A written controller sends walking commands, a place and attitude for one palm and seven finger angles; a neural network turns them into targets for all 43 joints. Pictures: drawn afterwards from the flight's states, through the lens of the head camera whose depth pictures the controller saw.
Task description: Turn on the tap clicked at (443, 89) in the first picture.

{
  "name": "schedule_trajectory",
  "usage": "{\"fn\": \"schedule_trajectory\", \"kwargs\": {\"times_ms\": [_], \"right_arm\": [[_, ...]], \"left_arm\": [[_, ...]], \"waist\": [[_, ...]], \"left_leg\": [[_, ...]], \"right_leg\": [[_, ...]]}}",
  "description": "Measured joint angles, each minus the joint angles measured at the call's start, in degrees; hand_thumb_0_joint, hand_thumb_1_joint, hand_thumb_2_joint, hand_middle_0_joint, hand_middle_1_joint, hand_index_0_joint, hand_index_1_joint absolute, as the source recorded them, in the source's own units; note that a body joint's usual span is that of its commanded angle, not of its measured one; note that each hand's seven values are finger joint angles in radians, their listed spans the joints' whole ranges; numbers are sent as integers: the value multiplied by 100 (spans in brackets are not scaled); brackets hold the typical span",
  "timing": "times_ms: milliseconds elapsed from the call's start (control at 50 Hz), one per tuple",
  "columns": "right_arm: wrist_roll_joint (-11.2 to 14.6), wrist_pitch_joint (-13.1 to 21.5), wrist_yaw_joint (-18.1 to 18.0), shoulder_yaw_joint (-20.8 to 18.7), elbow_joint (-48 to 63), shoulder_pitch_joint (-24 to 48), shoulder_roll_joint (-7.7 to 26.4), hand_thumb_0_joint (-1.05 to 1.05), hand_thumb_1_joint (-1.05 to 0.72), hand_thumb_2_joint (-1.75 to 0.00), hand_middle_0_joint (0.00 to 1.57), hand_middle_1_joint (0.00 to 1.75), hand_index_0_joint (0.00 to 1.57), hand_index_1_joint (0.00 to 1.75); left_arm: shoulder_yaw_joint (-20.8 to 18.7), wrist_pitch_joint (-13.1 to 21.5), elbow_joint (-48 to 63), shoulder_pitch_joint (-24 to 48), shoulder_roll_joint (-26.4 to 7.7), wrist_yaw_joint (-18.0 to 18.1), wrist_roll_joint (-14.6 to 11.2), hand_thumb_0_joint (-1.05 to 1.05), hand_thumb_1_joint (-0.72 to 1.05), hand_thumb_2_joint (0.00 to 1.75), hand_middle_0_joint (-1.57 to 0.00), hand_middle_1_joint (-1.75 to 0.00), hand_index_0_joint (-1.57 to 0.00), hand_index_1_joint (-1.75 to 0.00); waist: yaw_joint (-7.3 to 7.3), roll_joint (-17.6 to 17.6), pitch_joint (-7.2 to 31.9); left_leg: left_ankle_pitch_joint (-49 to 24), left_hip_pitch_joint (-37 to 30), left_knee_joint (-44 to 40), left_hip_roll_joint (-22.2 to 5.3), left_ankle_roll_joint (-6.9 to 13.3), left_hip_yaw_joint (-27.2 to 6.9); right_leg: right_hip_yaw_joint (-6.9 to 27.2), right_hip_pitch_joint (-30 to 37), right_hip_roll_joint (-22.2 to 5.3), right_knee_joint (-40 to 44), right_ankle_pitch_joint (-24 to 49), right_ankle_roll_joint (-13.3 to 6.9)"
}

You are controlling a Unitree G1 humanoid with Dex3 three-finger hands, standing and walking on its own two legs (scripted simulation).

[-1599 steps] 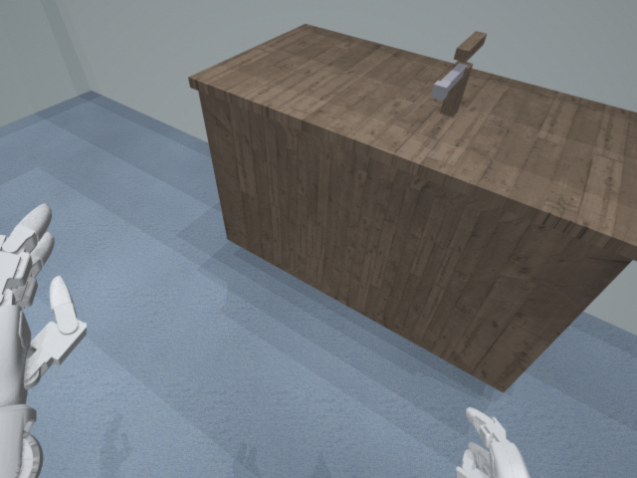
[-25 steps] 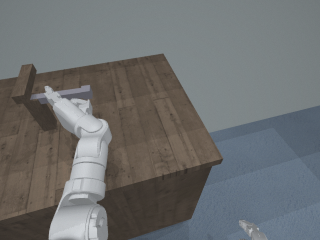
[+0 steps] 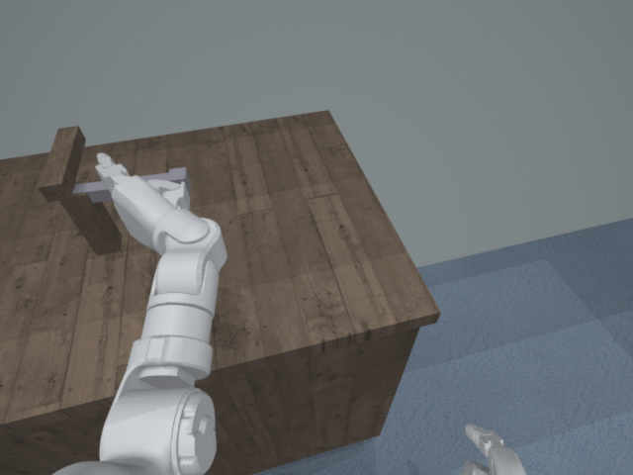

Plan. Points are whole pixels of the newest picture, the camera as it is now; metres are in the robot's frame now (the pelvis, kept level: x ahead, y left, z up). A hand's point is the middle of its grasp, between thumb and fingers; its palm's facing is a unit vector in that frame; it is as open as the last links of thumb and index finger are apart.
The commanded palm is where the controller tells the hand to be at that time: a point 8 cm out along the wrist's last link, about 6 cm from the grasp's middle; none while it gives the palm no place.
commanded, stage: lift the hand up off the lever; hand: left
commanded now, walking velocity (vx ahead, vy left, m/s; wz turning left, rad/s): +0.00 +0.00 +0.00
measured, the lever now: (179, 181) +0.48 +0.25 +0.11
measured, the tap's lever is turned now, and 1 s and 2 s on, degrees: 86 86 86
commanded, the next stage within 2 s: draw the hand back beside the body in 1.08 s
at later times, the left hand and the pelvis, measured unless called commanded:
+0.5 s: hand (174, 185) +0.40 +0.22 +0.17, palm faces +0.83 -0.56 -0.04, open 7.8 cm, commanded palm +0.34 +0.23 +0.18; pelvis +0.00 -0.01 +0.00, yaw +0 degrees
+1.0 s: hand (172, 172) +0.41 +0.22 +0.18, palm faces +0.80 -0.60 -0.02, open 7.8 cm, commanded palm +0.35 +0.24 +0.19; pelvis +0.02 +0.00 +0.01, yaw +0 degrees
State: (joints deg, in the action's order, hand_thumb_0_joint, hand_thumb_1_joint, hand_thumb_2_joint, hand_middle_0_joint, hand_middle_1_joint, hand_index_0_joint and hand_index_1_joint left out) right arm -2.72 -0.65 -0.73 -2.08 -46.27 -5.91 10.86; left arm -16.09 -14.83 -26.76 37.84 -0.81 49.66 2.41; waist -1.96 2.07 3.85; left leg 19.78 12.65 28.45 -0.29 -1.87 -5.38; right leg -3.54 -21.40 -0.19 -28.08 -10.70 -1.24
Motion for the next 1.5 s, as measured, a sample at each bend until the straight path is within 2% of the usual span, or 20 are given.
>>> {"fn": "schedule_trajectory", "kwargs": {"times_ms": [180,400,820,1060,1200,1220,1280,1300,1340,1360,1400,1420,1500], "right_arm": [[56,10,-46,-32,-48,-105,93,1,-90,-90,20,30,20,30],[129,29,-87,-24,-58,13,136,1,-91,-90,20,30,20,30],[143,-31,-55,58,-2,224,35,1,-90,-90,20,30,20,30],[164,-140,-2,38,24,204,56,1,-91,-90,20,30,20,30],[159,-104,62,31,41,286,53,1,-91,-90,20,30,20,30],[164,-135,43,59,53,304,49,1,-91,-90,20,30,20,30],[241,-331,-125,152,231,317,-18,1,-91,-90,20,30,20,30],[274,-391,-194,190,309,303,-39,1,-91,-90,20,30,20,30],[351,-489,-314,263,453,276,-63,1,-90,-90,20,30,20,30],[390,-524,-356,294,517,259,-66,1,-90,-90,20,30,20,30],[454,-549,-394,334,623,218,-52,1,-90,-90,20,30,20,30],[432,-537,-357,350,661,206,-42,1,-90,-90,20,30,20,30],[395,-360,-160,341,899,28,28,1,-90,-90,20,30,20,30]], "left_arm": [[-140,-110,129,-90,-111,-48,-66,2,90,90,-15,-15,-15,-15],[-73,-268,367,-192,-86,-139,-172,2,90,90,-15,-15,-15,-15],[32,-580,509,43,-45,-196,-188,2,90,90,-15,-15,-15,-15],[148,-836,1196,-358,27,-359,-305,2,90,90,-15,-15,-15,-15],[359,-904,1669,-624,123,-398,-306,2,90,90,-15,-15,-15,-15],[483,-933,1737,-685,95,-566,-201,2,90,90,-15,-15,-15,-15],[841,-893,2170,-1080,-168,-1611,-85,2,91,90,-15,-15,-15,-15],[909,-879,2321,-1229,-283,-1986,-138,2,91,90,-15,-15,-15,-15],[894,-913,2590,-1516,-493,-2593,-410,2,90,90,-15,-15,-15,-16],[832,-970,2715,-1662,-573,-2774,-562,2,90,90,-15,-16,-15,-16],[700,-1135,2969,-1943,-668,-2890,-760,2,90,90,-16,-16,-16,-17],[645,-1031,3035,-2116,-761,-2999,-799,2,90,90,-16,-16,-16,-17],[457,-1,3121,-3027,-1382,-3631,-862,2,90,90,-17,-17,-17,-18]], "waist": [[45,40,-28],[3,88,-66],[-108,92,-105],[-164,102,-169],[-232,108,-212],[-233,95,-218],[-190,42,-264],[-161,37,-272],[-97,53,-279],[-68,66,-273],[-25,91,-261],[15,92,-256],[106,98,-319]], "left_leg": [[-56,-139,-138,-56,-22,27],[-127,-331,-286,-79,-32,17],[-129,-482,-422,-55,7,1],[-93,-711,-532,-39,37,29],[-108,-770,-518,-15,27,50],[-106,-779,-522,-7,48,45],[-121,-902,-568,-1,78,86],[-125,-958,-588,-12,79,112],[-127,-1075,-630,-45,75,175],[-131,-1127,-656,-61,70,211],[-144,-1190,-689,-83,62,265],[-148,-1185,-678,-82,65,276],[-134,-1154,-578,-64,70,319]], "right_leg": [[15,115,55,112,55,-35],[-1,304,73,239,107,-50],[-20,467,40,369,89,-3],[-4,667,18,415,15,40],[-37,745,-25,394,-1,54],[-47,743,-37,367,-10,55],[-10,804,-37,317,-30,44],[12,843,-23,324,-26,39],[68,935,21,368,2,27],[100,973,43,395,22,23],[148,1021,73,437,60,17],[159,1011,73,422,68,19],[203,943,64,277,43,17]]}}
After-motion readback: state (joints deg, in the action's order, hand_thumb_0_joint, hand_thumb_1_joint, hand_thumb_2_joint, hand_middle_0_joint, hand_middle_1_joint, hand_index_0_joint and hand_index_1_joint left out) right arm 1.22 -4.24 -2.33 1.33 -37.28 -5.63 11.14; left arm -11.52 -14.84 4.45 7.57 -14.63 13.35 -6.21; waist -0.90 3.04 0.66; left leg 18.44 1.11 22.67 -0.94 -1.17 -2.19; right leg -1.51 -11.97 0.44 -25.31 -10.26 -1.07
